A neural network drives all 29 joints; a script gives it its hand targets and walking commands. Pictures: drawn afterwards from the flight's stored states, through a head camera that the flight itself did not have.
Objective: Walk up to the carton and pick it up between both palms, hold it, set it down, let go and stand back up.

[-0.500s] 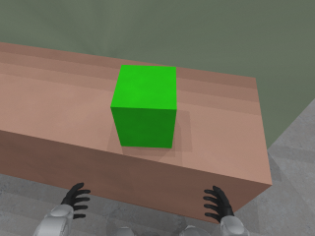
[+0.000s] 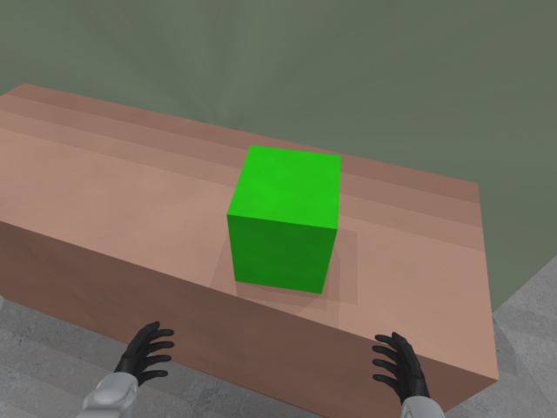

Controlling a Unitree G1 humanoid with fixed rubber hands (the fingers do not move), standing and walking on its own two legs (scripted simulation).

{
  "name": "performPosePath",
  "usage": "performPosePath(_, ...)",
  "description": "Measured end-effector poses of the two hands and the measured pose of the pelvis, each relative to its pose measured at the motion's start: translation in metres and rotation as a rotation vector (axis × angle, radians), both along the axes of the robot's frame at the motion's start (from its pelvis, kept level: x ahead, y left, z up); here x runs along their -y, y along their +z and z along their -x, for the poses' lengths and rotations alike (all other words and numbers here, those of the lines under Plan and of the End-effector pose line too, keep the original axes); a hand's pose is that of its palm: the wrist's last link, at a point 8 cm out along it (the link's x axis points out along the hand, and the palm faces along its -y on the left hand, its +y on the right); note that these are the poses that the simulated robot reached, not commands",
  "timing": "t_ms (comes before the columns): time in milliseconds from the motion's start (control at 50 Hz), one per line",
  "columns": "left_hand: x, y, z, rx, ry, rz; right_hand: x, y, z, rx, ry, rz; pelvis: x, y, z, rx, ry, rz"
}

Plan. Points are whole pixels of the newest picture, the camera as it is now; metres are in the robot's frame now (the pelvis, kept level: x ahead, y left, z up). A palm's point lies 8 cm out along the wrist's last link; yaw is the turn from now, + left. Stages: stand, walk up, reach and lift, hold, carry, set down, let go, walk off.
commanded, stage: reach and lift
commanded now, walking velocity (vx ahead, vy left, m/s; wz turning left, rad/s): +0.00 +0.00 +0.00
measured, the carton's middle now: (286, 220) +0.48 +0.01 -0.03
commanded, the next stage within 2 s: none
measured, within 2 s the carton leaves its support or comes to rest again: neither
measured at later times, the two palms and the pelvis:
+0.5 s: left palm (128, 352) +0.22 +0.24 -0.04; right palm (403, 378) +0.20 -0.16 -0.04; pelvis +0.06 +0.04 +0.02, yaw -3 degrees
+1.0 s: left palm (141, 338) +0.23 +0.22 -0.03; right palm (400, 347) +0.24 -0.16 -0.02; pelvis +0.06 +0.03 +0.01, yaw -2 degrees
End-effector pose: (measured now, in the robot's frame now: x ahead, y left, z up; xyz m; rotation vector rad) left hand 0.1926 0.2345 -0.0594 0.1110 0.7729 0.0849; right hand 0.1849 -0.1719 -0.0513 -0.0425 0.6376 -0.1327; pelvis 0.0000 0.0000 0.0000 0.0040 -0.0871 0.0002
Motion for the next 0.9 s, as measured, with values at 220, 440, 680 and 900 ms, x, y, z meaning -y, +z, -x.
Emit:
performPosePath(220, -0.002, 0.006, -0.007, 0.052, -0.021, 0.033, -0.01, 0.008, 0.003, -0.023, -0.023, 0.031, -0.014, 0.016, -0.032, 0.022, -0.027, 0.012)
performPosePath(440, -0.007, 0.018, -0.024, 0.167, -0.067, 0.022, -0.012, 0.012, -0.008, 0.063, -0.039, 0.027, -0.034, 0.019, -0.058, -0.034, -0.044, 0.02)
performPosePath(680, 0.004, 0.024, -0.033, 0.266, -0.042, 0.054, -0.009, 0.019, -0.03, 0.165, -0.017, 0.019, -0.04, 0.017, -0.077, -0.013, -0.048, 0.026)
performPosePath(900, 0.015, 0.03, -0.037, 0.388, -0.036, 0.066, -0.016, 0.03, -0.05, 0.294, 0.02, 0.006, -0.031, 0.015, -0.069, 0.005, -0.036, 0.025)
